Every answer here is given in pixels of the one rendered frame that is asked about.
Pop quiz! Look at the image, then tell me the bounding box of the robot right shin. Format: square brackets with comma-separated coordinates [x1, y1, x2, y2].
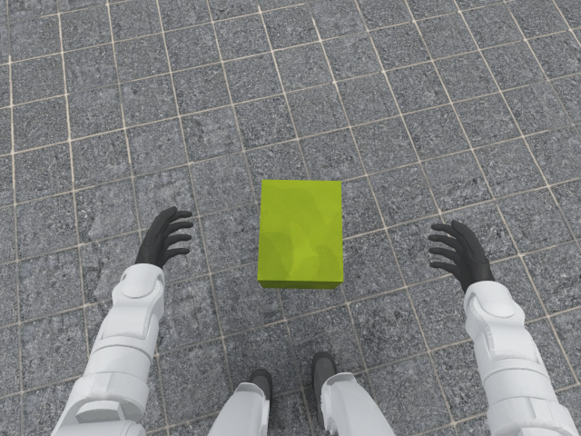
[320, 372, 357, 419]

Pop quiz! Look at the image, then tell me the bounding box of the right robot hand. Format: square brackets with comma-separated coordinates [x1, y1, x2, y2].
[428, 220, 495, 294]

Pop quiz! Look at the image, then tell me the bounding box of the carton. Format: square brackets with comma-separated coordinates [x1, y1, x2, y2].
[257, 180, 343, 290]

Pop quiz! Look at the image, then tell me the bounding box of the left robot hand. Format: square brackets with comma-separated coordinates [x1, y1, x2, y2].
[134, 206, 193, 269]

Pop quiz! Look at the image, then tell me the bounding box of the robot right foot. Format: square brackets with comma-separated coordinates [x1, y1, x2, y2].
[311, 352, 337, 430]

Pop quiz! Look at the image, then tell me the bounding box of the robot right forearm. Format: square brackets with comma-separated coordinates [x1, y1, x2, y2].
[464, 281, 579, 436]

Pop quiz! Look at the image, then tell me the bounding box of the robot left forearm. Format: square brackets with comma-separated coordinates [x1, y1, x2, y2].
[51, 263, 165, 436]

